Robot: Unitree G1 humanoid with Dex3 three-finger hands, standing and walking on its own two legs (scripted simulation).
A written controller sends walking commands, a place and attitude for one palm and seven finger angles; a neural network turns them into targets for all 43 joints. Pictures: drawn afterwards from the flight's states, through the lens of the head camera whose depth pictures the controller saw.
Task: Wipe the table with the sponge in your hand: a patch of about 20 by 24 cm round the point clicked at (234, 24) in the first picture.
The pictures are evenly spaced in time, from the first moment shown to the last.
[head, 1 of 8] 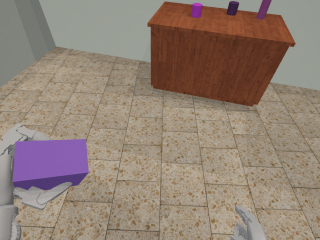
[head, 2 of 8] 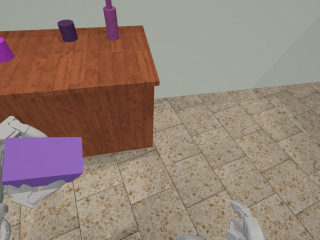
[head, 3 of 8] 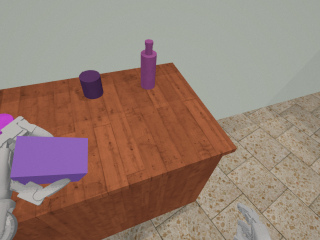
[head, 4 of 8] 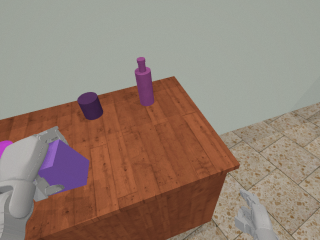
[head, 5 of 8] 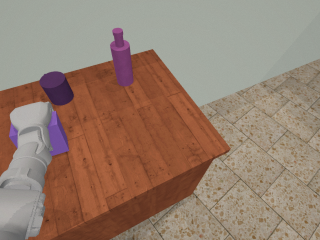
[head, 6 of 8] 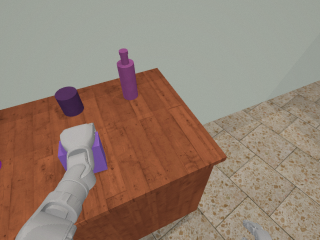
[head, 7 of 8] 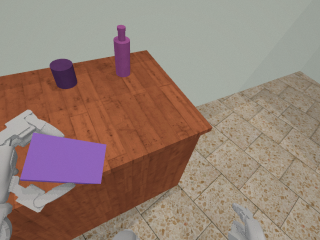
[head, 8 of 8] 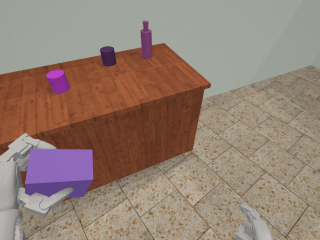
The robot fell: no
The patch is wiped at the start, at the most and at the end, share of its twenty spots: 0.00 1.00 1.00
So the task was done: yes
